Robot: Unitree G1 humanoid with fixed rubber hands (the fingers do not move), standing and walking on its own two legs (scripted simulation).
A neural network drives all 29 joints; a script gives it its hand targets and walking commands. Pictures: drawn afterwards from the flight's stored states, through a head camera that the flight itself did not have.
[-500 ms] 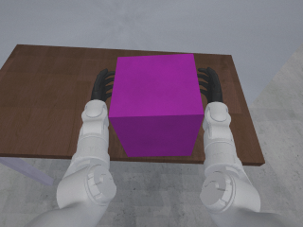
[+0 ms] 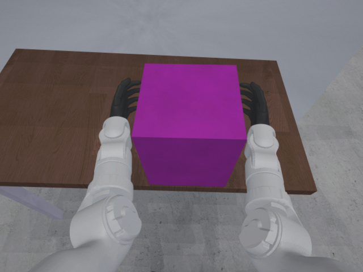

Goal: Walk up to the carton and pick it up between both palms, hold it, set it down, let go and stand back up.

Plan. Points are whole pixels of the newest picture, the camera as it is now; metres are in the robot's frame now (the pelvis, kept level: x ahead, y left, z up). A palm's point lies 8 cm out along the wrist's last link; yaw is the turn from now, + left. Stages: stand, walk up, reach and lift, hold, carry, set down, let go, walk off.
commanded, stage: set down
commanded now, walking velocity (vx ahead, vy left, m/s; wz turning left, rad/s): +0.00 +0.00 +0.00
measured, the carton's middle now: (188, 130) +0.44 +0.00 -0.01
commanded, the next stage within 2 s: none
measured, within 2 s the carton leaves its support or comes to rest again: neither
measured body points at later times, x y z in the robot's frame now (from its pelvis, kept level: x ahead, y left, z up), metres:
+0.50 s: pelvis -0.01 +0.00 -0.02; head +0.06 +0.02 +0.42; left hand +0.46 +0.21 +0.06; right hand +0.46 -0.16 +0.06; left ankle +0.00 +0.11 -0.75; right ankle -0.03 -0.10 -0.75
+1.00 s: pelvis -0.03 -0.01 -0.02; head +0.05 +0.02 +0.42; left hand +0.47 +0.22 +0.11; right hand +0.47 -0.20 +0.12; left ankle +0.00 +0.11 -0.75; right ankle -0.03 -0.10 -0.75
